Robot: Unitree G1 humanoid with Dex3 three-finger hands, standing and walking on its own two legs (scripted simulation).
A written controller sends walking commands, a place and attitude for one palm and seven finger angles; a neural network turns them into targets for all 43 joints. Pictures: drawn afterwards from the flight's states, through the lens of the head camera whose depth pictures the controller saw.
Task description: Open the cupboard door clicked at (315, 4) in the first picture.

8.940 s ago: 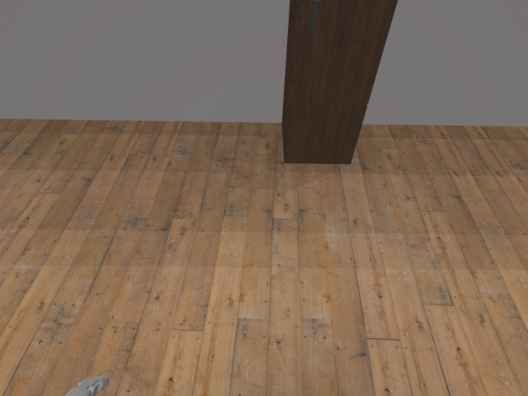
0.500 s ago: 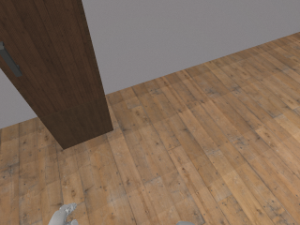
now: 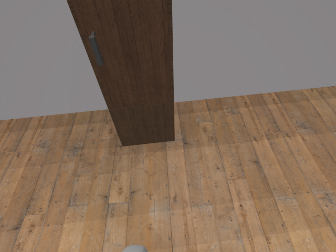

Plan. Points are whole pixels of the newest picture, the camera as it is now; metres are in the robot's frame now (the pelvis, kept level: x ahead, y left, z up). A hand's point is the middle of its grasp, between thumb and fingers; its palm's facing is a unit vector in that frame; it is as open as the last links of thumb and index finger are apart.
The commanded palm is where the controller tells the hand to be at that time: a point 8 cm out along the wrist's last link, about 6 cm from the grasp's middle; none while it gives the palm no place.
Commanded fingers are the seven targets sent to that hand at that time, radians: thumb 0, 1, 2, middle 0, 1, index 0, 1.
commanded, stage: turn to face it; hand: left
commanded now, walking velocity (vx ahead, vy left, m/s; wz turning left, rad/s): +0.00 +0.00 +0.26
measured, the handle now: (96, 48) +0.84 +0.36 +0.03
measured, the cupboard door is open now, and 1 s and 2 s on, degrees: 0 0 0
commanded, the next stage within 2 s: take the last steps up to it in 0.04 s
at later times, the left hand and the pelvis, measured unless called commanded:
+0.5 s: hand out of the picture +0.03 +0.27 -0.17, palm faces +0.12 -0.98 -0.18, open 7.4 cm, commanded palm none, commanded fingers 0.00 0.90 0.90 -0.20 -0.30 -0.20 -0.30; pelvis +0.02 +0.07 +0.01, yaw +5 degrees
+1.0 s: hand (121, 219) +0.22 +0.17 -0.16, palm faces +0.17 -0.96 -0.21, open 7.2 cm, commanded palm none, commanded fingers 0.00 0.90 0.90 -0.20 -0.30 -0.20 -0.30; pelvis +0.15 -0.02 -0.01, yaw +7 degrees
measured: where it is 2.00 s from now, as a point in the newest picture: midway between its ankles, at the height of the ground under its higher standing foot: (168, 226)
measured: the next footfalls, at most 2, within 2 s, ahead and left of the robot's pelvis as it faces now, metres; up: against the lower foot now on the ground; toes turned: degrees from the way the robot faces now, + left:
left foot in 0.12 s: +0.01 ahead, +0.13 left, +0.00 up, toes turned +6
right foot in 0.84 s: +0.25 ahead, -0.10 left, +0.00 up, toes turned -3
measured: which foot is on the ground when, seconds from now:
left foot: up 0.00-0.10, down 0.12-0.84, up 0.86-1.00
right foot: down 0.00-0.12, up 0.14-0.82, down 0.84-1.00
